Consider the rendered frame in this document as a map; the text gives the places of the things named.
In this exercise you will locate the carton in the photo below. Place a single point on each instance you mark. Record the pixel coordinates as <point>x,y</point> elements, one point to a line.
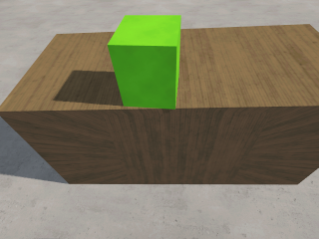
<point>145,52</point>

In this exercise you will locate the pedestal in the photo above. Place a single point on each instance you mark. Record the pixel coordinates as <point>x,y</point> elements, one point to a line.
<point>246,110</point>

